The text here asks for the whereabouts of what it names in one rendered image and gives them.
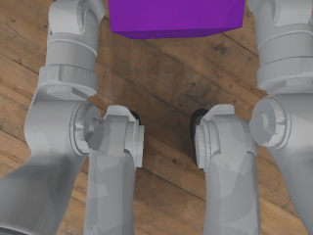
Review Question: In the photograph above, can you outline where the right robot forearm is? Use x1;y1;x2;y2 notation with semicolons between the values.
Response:
246;0;313;95

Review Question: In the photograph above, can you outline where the left robot forearm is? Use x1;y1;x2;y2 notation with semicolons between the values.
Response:
23;0;106;138

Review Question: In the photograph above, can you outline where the left robot upper arm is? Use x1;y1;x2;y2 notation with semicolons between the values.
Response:
0;100;105;235

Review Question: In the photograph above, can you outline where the robot right foot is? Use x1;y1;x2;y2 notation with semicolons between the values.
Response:
190;109;208;170

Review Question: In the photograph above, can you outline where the left robot thigh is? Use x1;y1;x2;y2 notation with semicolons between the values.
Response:
83;115;145;235

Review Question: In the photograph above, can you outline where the right robot upper arm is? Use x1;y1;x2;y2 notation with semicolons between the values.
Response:
248;93;313;235

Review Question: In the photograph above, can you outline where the carton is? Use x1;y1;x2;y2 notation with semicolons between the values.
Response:
108;0;246;39

